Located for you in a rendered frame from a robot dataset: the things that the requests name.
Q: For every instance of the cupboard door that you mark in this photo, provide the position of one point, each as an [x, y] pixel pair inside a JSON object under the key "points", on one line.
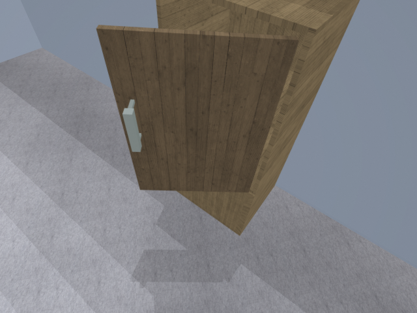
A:
{"points": [[204, 102]]}

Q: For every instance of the handle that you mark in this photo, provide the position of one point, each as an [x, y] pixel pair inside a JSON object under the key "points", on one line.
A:
{"points": [[131, 127]]}

